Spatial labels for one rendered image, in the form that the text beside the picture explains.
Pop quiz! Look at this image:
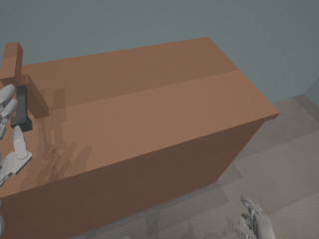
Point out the tap lever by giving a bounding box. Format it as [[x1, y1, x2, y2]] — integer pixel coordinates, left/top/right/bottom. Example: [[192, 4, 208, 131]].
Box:
[[10, 85, 33, 132]]

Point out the robot left hand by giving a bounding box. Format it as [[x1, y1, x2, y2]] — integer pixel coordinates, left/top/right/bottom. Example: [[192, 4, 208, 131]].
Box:
[[0, 84, 33, 187]]

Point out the robot right hand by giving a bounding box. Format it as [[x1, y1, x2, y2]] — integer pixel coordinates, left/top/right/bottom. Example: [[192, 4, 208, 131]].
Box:
[[235, 195, 276, 239]]

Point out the counter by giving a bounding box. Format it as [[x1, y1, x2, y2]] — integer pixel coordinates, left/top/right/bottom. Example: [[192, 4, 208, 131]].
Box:
[[0, 36, 280, 239]]

